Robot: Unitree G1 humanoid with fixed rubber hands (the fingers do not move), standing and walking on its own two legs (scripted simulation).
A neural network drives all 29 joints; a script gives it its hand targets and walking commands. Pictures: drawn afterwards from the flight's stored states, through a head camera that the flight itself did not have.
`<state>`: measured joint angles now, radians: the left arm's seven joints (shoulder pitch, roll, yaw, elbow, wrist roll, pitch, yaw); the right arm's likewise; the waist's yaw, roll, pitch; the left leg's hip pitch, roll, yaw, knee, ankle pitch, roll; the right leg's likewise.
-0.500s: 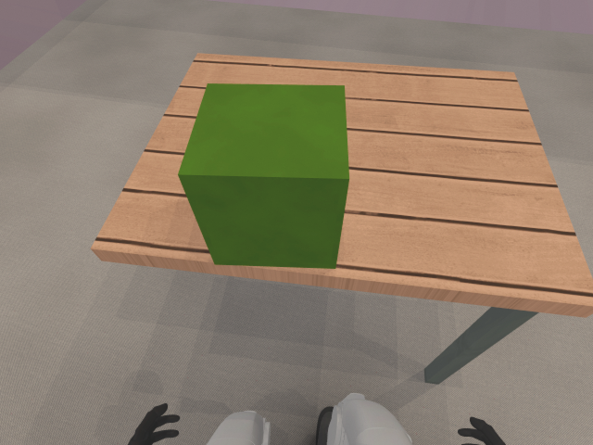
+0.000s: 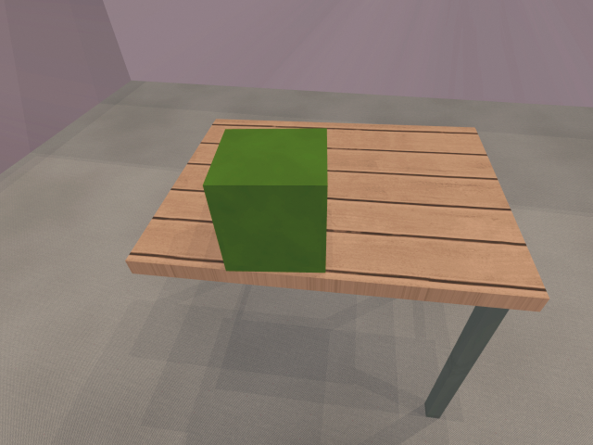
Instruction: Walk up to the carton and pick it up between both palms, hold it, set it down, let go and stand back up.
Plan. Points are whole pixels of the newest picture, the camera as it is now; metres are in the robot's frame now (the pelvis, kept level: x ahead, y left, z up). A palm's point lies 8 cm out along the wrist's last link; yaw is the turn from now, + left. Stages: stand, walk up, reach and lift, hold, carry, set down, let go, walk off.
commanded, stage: walk up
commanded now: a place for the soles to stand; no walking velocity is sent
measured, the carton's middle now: (275, 201) +0.55 +0.06 +0.04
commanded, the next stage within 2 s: none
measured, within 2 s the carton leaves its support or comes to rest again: neither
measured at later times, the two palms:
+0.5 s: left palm out of the picture +0.07 +0.29 -0.13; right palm out of the picture +0.05 -0.19 -0.14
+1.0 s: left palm out of the picture +0.14 +0.29 -0.13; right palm out of the picture +0.12 -0.19 -0.12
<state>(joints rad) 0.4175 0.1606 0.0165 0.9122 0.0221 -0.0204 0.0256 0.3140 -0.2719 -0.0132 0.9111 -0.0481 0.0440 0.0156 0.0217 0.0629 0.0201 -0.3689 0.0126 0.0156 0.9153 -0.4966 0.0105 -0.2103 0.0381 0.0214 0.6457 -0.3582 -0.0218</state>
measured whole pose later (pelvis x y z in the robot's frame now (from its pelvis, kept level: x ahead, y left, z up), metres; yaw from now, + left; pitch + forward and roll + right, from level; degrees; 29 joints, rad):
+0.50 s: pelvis +0.03 +0.04 +0.00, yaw +0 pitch -5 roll +0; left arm 0.32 0.21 0.01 0.89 0.02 -0.01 0.00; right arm 0.32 -0.19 0.02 0.92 -0.01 0.03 0.00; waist 0.00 0.00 0.05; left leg -0.30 0.01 0.03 0.70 -0.33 0.01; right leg -0.26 0.00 -0.02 0.71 -0.36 -0.02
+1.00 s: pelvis +0.08 +0.05 +0.01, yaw +0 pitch -2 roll +0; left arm 0.21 0.22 -0.04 1.00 0.02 0.00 0.01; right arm 0.26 -0.21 0.05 0.97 -0.02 -0.01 -0.02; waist -0.01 0.00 0.04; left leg -0.21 0.01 0.03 0.57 -0.33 0.01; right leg -0.16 0.01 -0.02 0.55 -0.36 -0.01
